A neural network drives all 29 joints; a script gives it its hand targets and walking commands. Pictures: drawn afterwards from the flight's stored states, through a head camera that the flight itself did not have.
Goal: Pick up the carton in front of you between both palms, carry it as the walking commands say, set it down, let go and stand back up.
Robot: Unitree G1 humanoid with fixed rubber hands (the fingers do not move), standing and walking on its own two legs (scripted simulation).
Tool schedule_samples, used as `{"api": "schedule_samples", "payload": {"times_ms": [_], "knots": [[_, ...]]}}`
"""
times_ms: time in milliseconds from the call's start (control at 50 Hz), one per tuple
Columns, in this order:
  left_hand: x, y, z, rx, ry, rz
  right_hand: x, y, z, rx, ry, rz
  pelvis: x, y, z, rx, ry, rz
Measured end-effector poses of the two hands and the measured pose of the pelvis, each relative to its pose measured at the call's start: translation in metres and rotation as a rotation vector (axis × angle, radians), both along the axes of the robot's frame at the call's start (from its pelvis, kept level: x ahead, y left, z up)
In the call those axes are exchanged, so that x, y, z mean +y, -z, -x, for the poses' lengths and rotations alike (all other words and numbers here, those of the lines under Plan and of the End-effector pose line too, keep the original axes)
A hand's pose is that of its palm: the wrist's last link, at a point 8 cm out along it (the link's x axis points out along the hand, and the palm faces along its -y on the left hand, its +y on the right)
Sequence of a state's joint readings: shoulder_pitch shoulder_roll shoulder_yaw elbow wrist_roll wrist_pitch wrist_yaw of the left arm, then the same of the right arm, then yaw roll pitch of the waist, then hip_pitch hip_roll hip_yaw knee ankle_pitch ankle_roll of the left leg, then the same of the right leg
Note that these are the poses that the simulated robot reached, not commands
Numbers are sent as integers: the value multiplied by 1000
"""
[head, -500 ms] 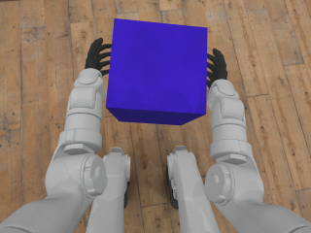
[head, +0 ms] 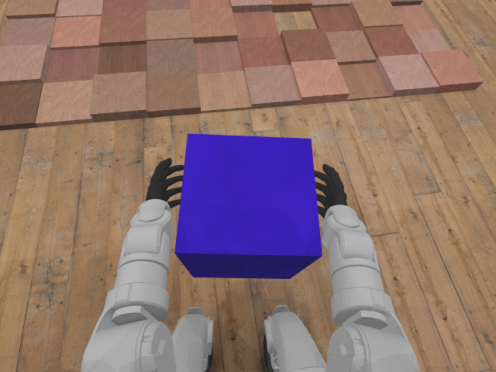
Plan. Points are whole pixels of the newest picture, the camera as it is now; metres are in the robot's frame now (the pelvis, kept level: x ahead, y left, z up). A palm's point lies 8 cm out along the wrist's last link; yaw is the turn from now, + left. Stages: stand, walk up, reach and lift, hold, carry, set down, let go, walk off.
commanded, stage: reach and lift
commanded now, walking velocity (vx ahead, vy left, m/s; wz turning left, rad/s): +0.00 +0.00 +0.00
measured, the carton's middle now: (245, 215) +0.38 -0.01 -0.10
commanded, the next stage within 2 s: hold in 1.50 s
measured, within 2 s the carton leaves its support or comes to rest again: neither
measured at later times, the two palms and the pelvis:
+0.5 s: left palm (121, 193) +0.33 +0.15 +0.12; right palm (366, 190) +0.33 -0.15 +0.12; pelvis +0.03 -0.01 +0.10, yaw +0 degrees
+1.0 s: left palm (116, 189) +0.33 +0.15 +0.13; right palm (372, 186) +0.33 -0.15 +0.13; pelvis +0.02 -0.01 +0.10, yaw +0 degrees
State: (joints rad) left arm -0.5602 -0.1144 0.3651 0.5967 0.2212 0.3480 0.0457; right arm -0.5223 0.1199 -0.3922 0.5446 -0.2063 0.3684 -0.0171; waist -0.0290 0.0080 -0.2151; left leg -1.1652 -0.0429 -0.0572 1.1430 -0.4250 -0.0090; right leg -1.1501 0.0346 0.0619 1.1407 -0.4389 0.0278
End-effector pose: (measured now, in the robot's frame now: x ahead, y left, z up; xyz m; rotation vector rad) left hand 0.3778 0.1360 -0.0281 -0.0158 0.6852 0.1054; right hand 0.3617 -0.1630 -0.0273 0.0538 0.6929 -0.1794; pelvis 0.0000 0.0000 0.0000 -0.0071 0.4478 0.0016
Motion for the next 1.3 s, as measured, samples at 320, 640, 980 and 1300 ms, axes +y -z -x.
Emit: {"api": "schedule_samples", "payload": {"times_ms": [320,640,980,1300], "knots": [[6,-96,33,-10,-33,-1,5,-95,23,-10,-39,5,-4,-74,-29,-272,-1,-6],[10,-153,56,-7,-30,-27,9,-153,40,-7,-82,33,-7,-99,-26,-510,-6,-8],[10,-159,52,-20,-27,-25,9,-159,37,-20,-77,31,-6,-102,-23,-529,-2,-8],[10,-166,48,-12,-5,-54,9,-165,33,-11,-97,58,-5,-107,-40,-537,-1,-8]]}}
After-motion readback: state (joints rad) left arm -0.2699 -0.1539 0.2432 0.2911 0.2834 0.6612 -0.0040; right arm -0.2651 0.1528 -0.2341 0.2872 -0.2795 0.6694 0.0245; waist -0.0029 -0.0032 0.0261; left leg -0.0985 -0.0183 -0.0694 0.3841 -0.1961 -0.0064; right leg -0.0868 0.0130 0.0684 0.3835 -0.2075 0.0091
